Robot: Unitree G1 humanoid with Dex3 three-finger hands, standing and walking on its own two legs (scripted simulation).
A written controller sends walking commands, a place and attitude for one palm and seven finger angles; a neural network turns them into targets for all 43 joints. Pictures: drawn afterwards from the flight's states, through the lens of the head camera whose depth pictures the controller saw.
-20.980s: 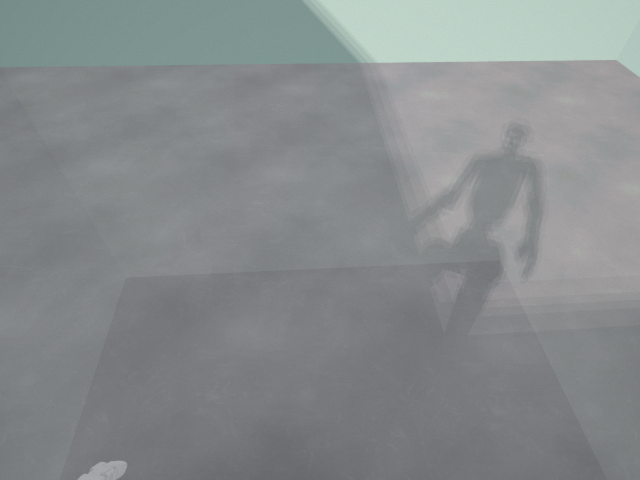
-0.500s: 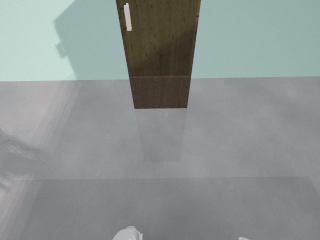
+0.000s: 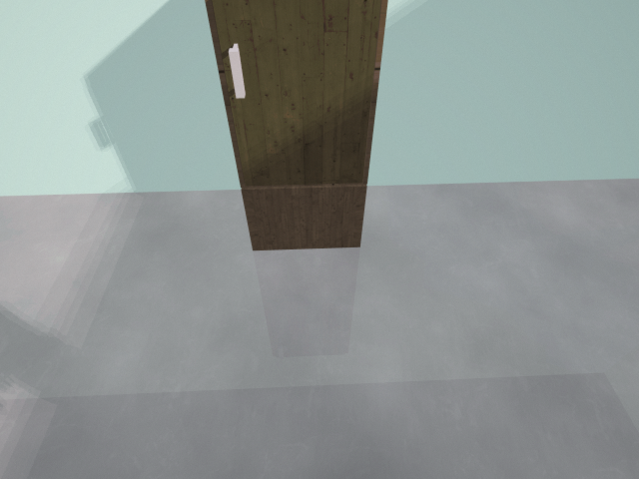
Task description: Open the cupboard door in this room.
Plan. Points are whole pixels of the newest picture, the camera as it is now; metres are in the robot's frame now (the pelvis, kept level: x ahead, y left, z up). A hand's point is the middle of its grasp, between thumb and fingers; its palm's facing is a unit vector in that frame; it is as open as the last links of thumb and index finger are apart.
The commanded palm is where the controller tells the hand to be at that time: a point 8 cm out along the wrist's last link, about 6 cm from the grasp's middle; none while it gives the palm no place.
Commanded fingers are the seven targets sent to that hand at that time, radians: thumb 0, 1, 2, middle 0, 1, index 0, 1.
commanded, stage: stand and wait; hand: left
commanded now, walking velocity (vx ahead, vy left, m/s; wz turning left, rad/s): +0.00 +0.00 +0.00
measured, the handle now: (238, 70) +1.09 +0.29 +0.03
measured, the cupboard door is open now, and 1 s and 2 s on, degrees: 0 0 0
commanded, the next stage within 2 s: look at it before walking up in 0.50 s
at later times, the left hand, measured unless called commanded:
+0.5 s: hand out of the picture +0.01 +0.12 -0.17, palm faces +0.04 -0.98 -0.17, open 7.3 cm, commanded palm none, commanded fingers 0.00 0.90 0.90 -0.20 -0.30 -0.20 -0.30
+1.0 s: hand out of the picture +0.02 +0.14 -0.18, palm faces +0.04 -0.98 -0.18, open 7.4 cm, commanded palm none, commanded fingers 0.00 0.90 0.90 -0.20 -0.30 -0.20 -0.30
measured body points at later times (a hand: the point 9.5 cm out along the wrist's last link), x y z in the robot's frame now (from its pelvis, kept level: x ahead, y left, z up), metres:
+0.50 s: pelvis +0.03 -0.03 +0.00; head +0.04 -0.03 +0.45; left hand +0.01 +0.18 -0.16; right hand +0.01 -0.23 -0.17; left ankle +0.03 +0.12 -0.74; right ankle -0.03 -0.13 -0.74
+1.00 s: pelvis +0.04 -0.02 +0.00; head +0.05 -0.02 +0.45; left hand +0.01 +0.19 -0.16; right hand +0.03 -0.24 -0.16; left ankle +0.03 +0.12 -0.74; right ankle -0.03 -0.13 -0.74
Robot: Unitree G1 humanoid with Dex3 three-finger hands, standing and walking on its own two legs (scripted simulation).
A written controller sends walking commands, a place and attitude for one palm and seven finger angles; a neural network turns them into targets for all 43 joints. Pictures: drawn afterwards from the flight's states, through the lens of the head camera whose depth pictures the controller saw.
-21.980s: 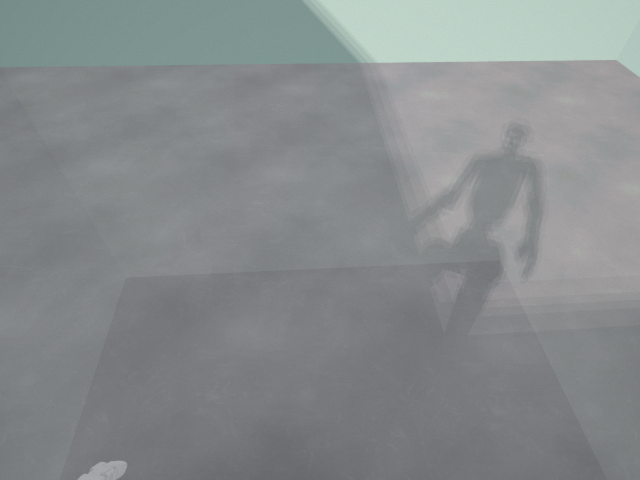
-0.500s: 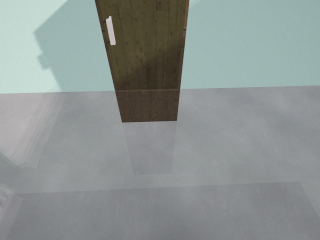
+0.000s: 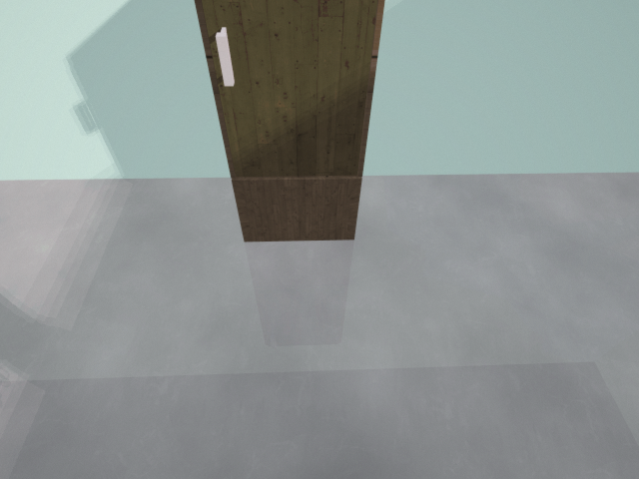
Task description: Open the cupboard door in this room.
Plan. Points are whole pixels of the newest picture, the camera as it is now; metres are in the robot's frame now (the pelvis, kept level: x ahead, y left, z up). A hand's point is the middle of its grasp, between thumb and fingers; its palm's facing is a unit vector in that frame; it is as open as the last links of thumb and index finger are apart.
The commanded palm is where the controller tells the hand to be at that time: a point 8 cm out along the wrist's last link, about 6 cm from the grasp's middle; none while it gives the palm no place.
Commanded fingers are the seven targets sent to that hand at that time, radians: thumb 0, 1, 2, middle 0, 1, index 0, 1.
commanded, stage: look at it before walking up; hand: left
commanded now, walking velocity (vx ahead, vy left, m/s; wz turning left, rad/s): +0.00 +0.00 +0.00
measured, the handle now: (226, 56) +1.06 +0.30 +0.02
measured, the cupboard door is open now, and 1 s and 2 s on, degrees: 0 0 0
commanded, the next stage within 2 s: walk to a spot facing it in 0.06 s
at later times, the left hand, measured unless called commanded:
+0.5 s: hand out of the picture -0.03 +0.20 -0.20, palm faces +0.10 -0.99 -0.13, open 7.4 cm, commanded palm none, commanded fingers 0.00 0.90 0.90 -0.20 -0.30 -0.20 -0.30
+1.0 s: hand (218, 364) +0.33 +0.20 -0.19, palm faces -0.03 -0.98 -0.18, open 7.3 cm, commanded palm none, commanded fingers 0.00 0.90 0.90 -0.20 -0.30 -0.20 -0.30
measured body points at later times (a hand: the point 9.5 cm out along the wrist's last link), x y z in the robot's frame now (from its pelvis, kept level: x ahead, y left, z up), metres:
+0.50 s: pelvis +0.04 +0.04 -0.02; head +0.05 +0.07 +0.43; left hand -0.03 +0.25 -0.19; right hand +0.02 -0.19 -0.17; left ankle +0.00 +0.13 -0.74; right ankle -0.06 -0.10 -0.74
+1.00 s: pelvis +0.22 +0.03 -0.03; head +0.25 +0.03 +0.42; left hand +0.33 +0.25 -0.17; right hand +0.12 -0.17 -0.18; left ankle +0.05 +0.14 -0.66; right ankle +0.30 -0.05 -0.74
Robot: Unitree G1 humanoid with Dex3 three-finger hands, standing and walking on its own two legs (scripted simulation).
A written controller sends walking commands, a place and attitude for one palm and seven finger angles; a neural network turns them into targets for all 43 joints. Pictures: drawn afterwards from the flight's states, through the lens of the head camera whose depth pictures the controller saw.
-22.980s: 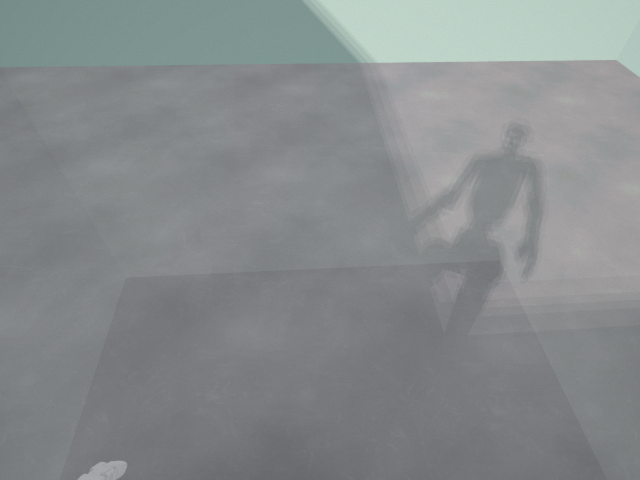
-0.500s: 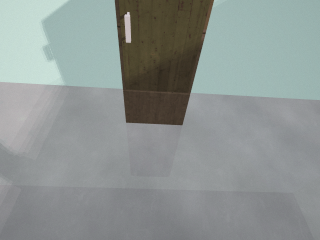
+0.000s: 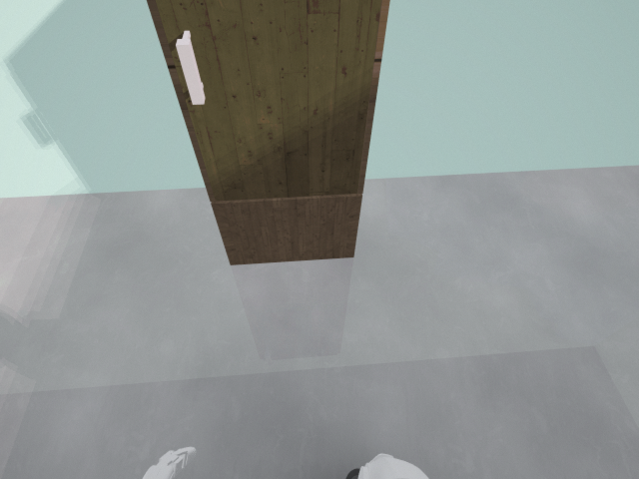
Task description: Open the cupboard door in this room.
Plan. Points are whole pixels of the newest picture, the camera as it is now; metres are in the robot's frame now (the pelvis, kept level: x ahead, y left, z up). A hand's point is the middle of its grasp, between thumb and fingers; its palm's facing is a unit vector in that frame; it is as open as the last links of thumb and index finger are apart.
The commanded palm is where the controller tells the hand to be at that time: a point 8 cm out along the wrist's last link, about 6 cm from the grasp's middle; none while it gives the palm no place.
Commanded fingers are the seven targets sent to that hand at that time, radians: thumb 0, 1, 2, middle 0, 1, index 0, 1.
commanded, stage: take the last steps up to it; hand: left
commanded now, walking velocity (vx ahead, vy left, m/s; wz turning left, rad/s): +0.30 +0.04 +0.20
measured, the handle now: (192, 67) +0.84 +0.29 +0.05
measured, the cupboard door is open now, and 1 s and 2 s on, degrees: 0 0 0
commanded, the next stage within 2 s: come to a stop and stand still in 0.64 s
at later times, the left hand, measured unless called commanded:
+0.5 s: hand out of the picture +0.11 +0.26 -0.16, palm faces +0.13 -0.98 -0.14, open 7.4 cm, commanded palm none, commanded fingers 0.00 0.90 0.90 -0.20 -0.30 -0.20 -0.30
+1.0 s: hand (201, 309) +0.39 +0.22 -0.14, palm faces +0.05 -0.98 -0.21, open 7.3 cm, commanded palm none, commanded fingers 0.00 0.90 0.90 -0.20 -0.30 -0.20 -0.30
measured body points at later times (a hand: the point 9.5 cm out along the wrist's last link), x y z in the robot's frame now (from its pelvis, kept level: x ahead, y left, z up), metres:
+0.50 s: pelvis +0.16 +0.08 +0.03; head +0.18 +0.11 +0.48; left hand +0.10 +0.31 -0.14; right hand +0.25 -0.15 -0.11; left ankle +0.16 +0.17 -0.71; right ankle +0.11 -0.06 -0.64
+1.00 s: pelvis +0.29 +0.05 +0.02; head +0.33 +0.03 +0.46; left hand +0.39 +0.27 -0.12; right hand +0.25 -0.16 -0.15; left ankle +0.20 +0.17 -0.64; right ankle +0.37 -0.04 -0.71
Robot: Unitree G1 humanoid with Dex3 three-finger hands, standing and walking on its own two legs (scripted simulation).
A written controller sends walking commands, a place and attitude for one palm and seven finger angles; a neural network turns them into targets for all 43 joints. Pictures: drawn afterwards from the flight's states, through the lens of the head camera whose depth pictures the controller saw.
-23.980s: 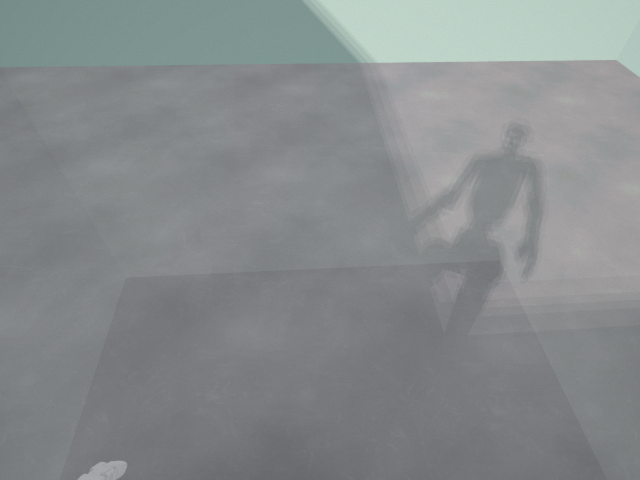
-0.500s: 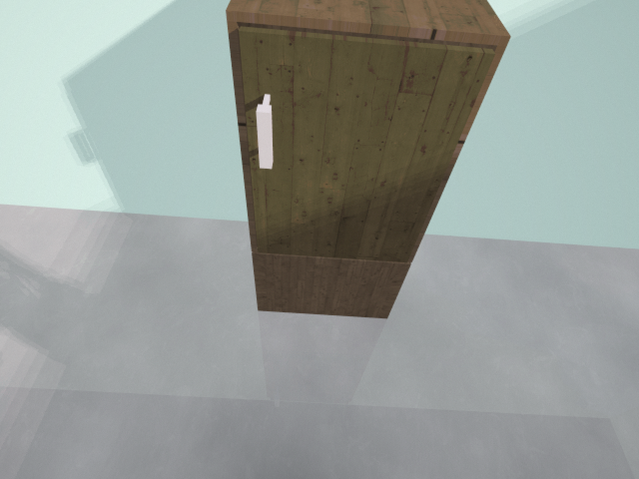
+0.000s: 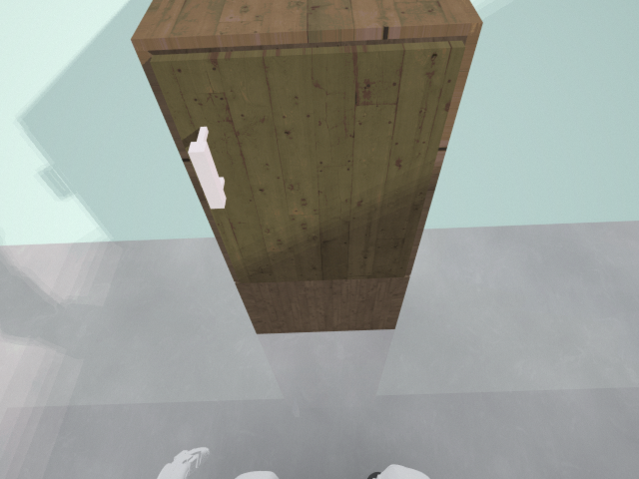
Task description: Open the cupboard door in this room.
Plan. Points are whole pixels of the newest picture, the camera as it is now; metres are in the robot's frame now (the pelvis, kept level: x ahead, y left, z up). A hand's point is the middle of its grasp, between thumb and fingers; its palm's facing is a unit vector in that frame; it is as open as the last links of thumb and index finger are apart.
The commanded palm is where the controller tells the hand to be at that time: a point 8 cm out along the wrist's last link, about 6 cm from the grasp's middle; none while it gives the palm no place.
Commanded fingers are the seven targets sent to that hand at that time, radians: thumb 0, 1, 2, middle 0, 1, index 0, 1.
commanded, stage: come to a stop and stand still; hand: left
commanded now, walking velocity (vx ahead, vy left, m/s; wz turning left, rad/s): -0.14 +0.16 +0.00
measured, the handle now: (210, 168) +0.56 +0.19 +0.04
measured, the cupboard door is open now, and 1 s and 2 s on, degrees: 0 0 0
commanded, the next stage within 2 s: look again from close up in 0.64 s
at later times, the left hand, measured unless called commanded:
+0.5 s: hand out of the picture -0.03 +0.26 -0.16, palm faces +0.03 -0.95 -0.31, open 7.4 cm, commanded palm none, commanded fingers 0.00 0.90 0.90 -0.20 -0.30 -0.20 -0.30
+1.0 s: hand out of the picture +0.01 +0.23 -0.16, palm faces +0.00 -0.98 -0.21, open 7.3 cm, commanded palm none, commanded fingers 0.00 0.90 0.90 -0.20 -0.30 -0.20 -0.30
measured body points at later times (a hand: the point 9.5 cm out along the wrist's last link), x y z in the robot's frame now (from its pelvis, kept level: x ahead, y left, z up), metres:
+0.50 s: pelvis -0.04 +0.05 -0.01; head -0.06 +0.02 +0.44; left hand -0.03 +0.31 -0.14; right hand +0.04 -0.20 -0.16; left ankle -0.02 +0.16 -0.73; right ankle +0.00 -0.03 -0.73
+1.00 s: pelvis -0.02 +0.05 +0.01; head -0.02 +0.04 +0.46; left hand +0.01 +0.28 -0.14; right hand -0.05 -0.16 -0.16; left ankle -0.04 +0.16 -0.73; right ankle +0.00 -0.03 -0.73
